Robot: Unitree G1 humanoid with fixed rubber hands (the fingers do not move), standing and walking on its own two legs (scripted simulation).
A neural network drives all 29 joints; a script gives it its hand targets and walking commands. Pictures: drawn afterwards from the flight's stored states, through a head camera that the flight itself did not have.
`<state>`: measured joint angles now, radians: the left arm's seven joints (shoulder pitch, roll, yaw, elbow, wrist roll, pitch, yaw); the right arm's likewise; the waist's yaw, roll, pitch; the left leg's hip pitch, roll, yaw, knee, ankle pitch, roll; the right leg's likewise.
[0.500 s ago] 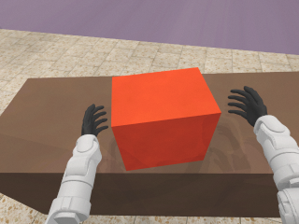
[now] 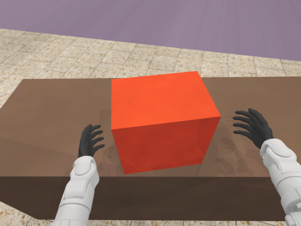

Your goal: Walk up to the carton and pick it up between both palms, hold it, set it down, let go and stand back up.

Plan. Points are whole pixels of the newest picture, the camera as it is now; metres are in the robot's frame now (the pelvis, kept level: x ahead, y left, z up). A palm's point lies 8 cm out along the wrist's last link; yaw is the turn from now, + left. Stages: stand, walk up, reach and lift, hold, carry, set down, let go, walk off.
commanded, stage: set down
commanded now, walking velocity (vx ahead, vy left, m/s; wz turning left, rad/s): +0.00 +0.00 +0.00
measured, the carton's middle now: (159, 124) +0.45 +0.02 +0.00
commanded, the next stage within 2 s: none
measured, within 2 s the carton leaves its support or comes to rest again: neither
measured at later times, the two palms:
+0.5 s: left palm (86, 169) +0.29 +0.22 +0.00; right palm (268, 164) +0.31 -0.26 +0.02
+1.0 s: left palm (81, 198) +0.22 +0.22 -0.03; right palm (270, 200) +0.23 -0.27 -0.03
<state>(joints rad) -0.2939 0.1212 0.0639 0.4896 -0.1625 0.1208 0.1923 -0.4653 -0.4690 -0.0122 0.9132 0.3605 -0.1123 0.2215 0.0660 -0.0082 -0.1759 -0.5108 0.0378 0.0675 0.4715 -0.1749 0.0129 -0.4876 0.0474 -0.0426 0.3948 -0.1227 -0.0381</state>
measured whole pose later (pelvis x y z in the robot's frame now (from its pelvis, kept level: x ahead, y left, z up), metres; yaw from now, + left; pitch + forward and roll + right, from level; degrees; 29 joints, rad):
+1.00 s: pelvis +0.03 +0.00 +0.00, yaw +0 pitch +6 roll -1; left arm 0.17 0.12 0.02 0.51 -0.09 -0.26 0.16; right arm 0.05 -0.40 0.10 0.90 0.41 -0.48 0.23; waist 0.03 0.00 -0.11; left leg -0.33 0.04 0.06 0.48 -0.25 0.01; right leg -0.31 0.05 -0.04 0.40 -0.20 -0.04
